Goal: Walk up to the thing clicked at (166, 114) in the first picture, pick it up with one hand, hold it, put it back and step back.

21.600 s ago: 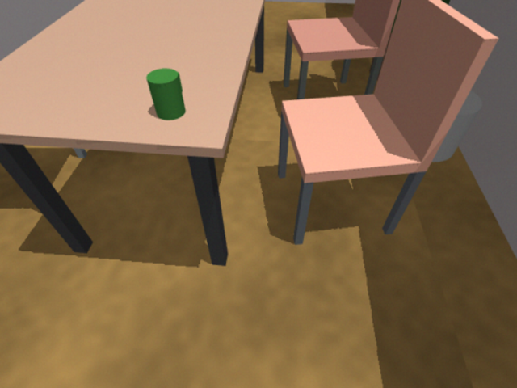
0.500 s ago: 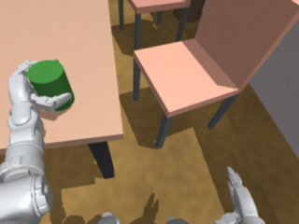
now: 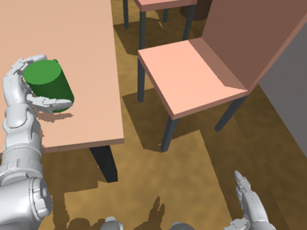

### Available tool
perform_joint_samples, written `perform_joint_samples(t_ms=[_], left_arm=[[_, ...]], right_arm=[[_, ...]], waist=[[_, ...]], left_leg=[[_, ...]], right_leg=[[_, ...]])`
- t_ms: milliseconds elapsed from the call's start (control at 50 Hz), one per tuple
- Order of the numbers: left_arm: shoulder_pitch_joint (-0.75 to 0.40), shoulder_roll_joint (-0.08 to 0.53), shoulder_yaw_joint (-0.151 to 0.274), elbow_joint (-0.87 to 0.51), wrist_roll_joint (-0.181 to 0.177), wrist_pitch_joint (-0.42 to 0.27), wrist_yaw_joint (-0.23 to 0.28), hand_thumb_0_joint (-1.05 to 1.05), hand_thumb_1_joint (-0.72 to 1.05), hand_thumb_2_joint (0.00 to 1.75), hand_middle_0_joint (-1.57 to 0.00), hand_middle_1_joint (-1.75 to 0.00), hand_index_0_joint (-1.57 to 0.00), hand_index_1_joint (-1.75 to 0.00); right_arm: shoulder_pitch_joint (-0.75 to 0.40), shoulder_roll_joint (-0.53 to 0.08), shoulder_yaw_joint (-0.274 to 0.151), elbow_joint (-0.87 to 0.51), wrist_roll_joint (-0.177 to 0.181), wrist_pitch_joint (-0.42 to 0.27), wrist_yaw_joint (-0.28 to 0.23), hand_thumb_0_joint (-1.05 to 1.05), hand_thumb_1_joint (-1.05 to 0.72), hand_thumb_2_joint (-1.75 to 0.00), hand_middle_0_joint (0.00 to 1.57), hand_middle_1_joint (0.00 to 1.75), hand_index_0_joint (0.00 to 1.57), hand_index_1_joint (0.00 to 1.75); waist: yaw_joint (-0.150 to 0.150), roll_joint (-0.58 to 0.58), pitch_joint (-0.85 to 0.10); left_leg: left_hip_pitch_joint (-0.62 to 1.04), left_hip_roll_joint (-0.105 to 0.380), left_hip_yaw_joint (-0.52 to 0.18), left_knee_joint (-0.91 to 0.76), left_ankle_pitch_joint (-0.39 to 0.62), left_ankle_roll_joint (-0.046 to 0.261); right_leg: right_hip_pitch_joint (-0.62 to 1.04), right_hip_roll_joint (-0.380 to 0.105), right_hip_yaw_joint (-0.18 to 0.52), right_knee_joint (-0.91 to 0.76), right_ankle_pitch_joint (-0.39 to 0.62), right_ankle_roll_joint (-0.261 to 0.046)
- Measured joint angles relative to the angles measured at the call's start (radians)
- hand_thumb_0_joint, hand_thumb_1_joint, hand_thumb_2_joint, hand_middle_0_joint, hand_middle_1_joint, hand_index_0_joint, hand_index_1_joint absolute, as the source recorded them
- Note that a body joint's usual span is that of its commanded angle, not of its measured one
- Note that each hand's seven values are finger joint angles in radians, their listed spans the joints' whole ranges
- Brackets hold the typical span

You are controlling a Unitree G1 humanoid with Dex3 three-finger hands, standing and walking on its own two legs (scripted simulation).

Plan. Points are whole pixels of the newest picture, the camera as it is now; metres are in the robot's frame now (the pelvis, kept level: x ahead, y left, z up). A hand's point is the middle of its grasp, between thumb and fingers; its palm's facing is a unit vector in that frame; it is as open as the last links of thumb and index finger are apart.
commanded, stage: open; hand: left
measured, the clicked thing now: (53, 82) +0.49 +0.22 +0.09
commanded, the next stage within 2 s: withdraw in 0.02 s
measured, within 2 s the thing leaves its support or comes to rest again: neither
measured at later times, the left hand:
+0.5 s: hand out of the picture +0.49 +0.29 +0.20, palm faces +0.32 -0.95 -0.03, open 17.4 cm
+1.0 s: hand out of the picture +0.37 +0.41 +0.18, palm faces +0.53 -0.78 -0.34, open 17.6 cm
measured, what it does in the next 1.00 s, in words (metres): stands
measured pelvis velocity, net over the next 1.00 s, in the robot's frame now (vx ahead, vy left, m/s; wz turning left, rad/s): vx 0.01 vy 0.01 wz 0.03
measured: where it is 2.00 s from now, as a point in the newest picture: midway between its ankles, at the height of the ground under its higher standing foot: outside the picture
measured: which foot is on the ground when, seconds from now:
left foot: down 0.00-1.00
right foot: down 0.00-1.00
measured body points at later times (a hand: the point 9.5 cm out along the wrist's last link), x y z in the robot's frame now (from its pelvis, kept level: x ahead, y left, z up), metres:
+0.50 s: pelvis +0.01 +0.00 +0.01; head +0.06 +0.02 +0.46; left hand +0.46 +0.34 +0.20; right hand +0.16 -0.26 -0.02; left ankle +0.05 +0.13 -0.68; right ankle -0.03 -0.16 -0.68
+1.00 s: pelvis +0.01 +0.01 +0.03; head +0.04 +0.02 +0.48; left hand +0.33 +0.45 +0.20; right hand +0.17 -0.25 -0.03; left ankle +0.05 +0.13 -0.68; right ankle -0.03 -0.16 -0.68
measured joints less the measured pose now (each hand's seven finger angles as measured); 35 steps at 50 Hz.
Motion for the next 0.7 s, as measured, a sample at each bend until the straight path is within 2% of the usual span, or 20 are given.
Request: perform_joint_samples(t_ms=[160, 280, 380, 420, 500, 560, 620, 660, 700], left_arm=[[0.008, 0.003, 0.009, -0.011, -0.004, 0.006, -0.012, -0.02, -0.61, 0.23, -0.41, -0.35, -0.41, -0.35], [0.014, 0.019, 0.033, -0.038, 0.017, 0.032, 0.002, -0.01, -0.61, 0.15, -0.23, -0.2, -0.23, -0.2], [-0.008, 0.059, 0.068, -0.103, 0.014, 0.079, 0.008, -0.02, -0.6, 0.12, -0.13, -0.12, -0.13, -0.13], [-0.029, 0.091, 0.068, -0.111, 0.02, 0.104, 0.003, -0.02, -0.59, 0.11, -0.1, -0.11, -0.1, -0.11], [-0.077, 0.17, 0.063, -0.059, 0.021, 0.174, -0.042, -0.02, -0.57, 0.09, -0.07, -0.08, -0.08, -0.08], [-0.091, 0.223, 0.066, -0.009, 0.009, 0.234, -0.104, -0.01, -0.56, 0.08, -0.06, -0.06, -0.07, -0.06], [-0.071, 0.249, 0.081, 0.006, -0.008, 0.272, -0.169, -0.01, -0.55, 0.07, -0.06, -0.06, -0.07, -0.05], [-0.033, 0.26, 0.082, -0.01, 0.033, 0.284, -0.175, -0.01, -0.55, 0.06, -0.06, -0.05, -0.07, -0.05], [0.0, 0.269, 0.086, -0.018, 0.057, 0.293, -0.164, -0.01, -0.55, 0.05, -0.06, -0.06, -0.07, -0.05]], right_arm=[[0.008, -0.003, 0.0, -0.011, 0.004, 0.012, 0.005, -0.01, 0.5, -0.06, 0.06, 0.05, 0.05, 0.05], [0.018, -0.01, 0.003, -0.062, 0.006, 0.032, 0.002, -0.01, 0.51, -0.05, 0.06, 0.05, 0.06, 0.05], [0.029, -0.015, -0.003, -0.078, 0.018, 0.043, -0.011, -0.01, 0.52, -0.05, 0.06, 0.05, 0.06, 0.05], [0.033, -0.014, -0.005, -0.064, 0.024, 0.041, -0.015, -0.01, 0.52, -0.05, 0.06, 0.05, 0.06, 0.05], [0.025, -0.017, -0.012, 0.015, 0.041, 0.041, -0.013, -0.01, 0.52, -0.05, 0.06, 0.05, 0.05, 0.05], [0.02, -0.026, -0.007, 0.046, 0.055, 0.04, -0.012, -0.01, 0.53, -0.05, 0.06, 0.05, 0.05, 0.05], [0.021, -0.029, -0.003, 0.071, 0.065, 0.021, -0.01, -0.01, 0.54, -0.05, 0.06, 0.05, 0.05, 0.05], [0.017, -0.031, -0.008, 0.088, 0.066, 0.02, -0.003, -0.01, 0.54, -0.05, 0.06, 0.05, 0.05, 0.05], [0.01, -0.033, -0.008, 0.105, 0.071, 0.026, 0.003, -0.01, 0.54, -0.05, 0.06, 0.05, 0.05, 0.05]], waist=[[0.0, -0.001, -0.002], [-0.007, -0.003, 0.001], [-0.006, -0.009, -0.004], [-0.005, -0.01, -0.012], [0.002, -0.001, -0.03], [0.012, 0.014, -0.035], [0.029, 0.025, -0.033], [0.041, 0.031, -0.026], [0.054, 0.034, -0.014]], left_leg=[[-0.002, 0.002, 0.001, 0.003, -0.004, -0.003], [0.015, 0.003, 0.002, -0.002, -0.005, -0.004], [0.056, 0.004, 0.003, -0.02, -0.006, -0.005], [0.079, 0.004, 0.004, -0.034, -0.005, -0.005], [0.124, 0.004, 0.01, -0.067, 0.001, -0.002], [0.144, 0.001, 0.017, -0.084, 0.006, 0.002], [0.156, -0.004, 0.023, -0.098, 0.012, 0.006], [0.166, -0.008, 0.027, -0.109, 0.018, 0.007], [0.175, -0.012, 0.03, -0.12, 0.025, 0.009]], right_leg=[[-0.005, 0.001, 0.001, 0.007, -0.005, -0.003], [0.012, 0.002, 0.003, 0.001, -0.005, -0.003], [0.055, 0.003, 0.002, -0.024, -0.001, -0.004], [0.08, 0.002, 0.002, -0.043, 0.003, -0.005], [0.126, 0.0, 0.006, -0.085, 0.016, -0.003], [0.145, -0.004, 0.011, -0.105, 0.024, 0.0], [0.156, -0.01, 0.015, -0.118, 0.03, 0.004], [0.163, -0.015, 0.018, -0.126, 0.035, 0.007], [0.171, -0.019, 0.02, -0.132, 0.04, 0.009]])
